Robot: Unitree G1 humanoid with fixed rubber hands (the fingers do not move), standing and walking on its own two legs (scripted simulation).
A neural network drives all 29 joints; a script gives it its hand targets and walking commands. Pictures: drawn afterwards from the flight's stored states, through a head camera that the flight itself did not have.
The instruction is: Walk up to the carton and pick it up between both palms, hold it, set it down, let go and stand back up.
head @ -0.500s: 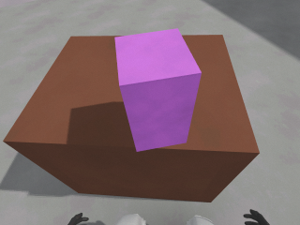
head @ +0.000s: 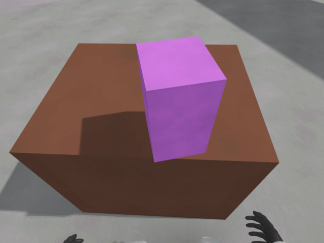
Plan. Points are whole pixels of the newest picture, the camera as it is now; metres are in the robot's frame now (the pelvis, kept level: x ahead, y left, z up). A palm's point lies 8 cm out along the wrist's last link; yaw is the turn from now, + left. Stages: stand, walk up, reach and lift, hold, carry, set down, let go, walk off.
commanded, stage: walk up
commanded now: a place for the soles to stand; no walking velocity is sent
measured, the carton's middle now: (174, 104) +0.45 -0.01 +0.09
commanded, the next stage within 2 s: none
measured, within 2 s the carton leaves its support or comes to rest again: neither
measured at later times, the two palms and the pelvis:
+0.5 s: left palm out of the picture +0.12 +0.28 -0.09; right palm out of the picture +0.08 -0.26 -0.11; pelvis +0.00 +0.02 +0.00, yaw -6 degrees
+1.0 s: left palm (63, 234) +0.16 +0.29 -0.10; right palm out of the picture +0.05 -0.25 -0.11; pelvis +0.00 +0.04 -0.01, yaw -11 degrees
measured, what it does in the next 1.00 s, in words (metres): stands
